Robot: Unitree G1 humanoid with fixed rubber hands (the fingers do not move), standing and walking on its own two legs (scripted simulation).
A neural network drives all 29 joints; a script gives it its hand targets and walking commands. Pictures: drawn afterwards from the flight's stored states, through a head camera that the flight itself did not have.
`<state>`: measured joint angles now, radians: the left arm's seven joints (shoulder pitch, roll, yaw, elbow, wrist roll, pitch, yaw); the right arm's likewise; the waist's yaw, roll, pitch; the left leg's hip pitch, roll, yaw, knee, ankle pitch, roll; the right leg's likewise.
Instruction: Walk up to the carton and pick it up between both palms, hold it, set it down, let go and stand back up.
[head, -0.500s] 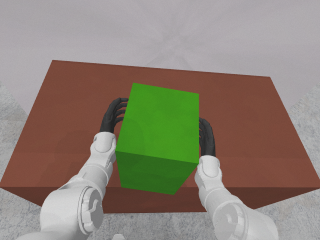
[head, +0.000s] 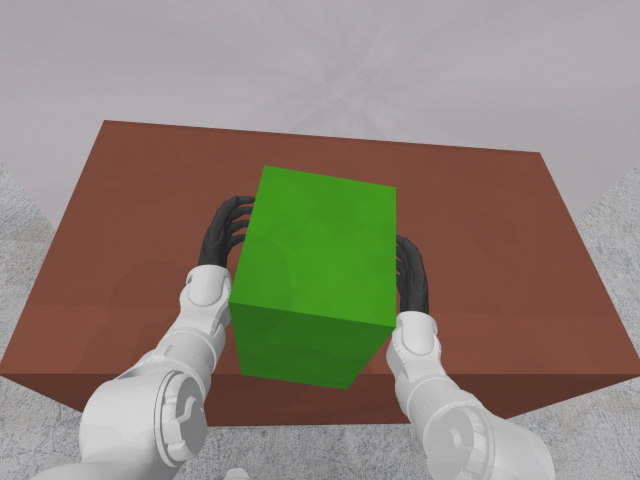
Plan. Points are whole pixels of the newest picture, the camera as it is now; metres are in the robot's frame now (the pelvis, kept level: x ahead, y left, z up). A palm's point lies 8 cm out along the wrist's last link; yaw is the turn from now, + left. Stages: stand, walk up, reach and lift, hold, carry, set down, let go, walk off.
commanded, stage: reach and lift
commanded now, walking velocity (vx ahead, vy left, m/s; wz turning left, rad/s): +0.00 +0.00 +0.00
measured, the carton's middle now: (310, 291) +0.39 +0.01 -0.05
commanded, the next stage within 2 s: none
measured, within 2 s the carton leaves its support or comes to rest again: leaves its support in 1.08 s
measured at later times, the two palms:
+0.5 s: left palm (217, 255) +0.41 +0.14 +0.00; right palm (410, 300) +0.36 -0.12 +0.00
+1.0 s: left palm (217, 263) +0.39 +0.14 +0.00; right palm (411, 306) +0.35 -0.12 +0.00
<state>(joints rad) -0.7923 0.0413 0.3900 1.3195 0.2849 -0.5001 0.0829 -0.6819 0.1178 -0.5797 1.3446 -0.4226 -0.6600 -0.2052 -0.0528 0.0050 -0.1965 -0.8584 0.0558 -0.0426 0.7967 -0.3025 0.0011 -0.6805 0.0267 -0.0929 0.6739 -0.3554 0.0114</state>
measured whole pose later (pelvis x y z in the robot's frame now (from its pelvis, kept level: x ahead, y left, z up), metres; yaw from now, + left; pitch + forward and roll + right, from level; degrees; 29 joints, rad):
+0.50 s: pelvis +0.00 +0.00 +0.00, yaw +0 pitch +21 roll -5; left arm -0.81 0.04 0.40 1.34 0.28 -0.51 0.08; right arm -0.68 0.12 -0.58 1.34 -0.42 -0.67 -0.22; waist -0.05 0.01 -0.19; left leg -0.86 0.06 -0.04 0.80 -0.30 0.00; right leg -0.68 0.03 -0.09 0.67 -0.35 0.01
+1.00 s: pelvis -0.01 +0.00 +0.00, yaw +0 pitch +20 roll -5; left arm -0.80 0.04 0.37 1.36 0.26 -0.52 0.12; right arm -0.68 0.13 -0.56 1.34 -0.32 -0.64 -0.20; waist -0.05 0.01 -0.19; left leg -0.86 0.06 -0.04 0.79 -0.29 0.00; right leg -0.68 0.03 -0.09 0.67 -0.34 0.01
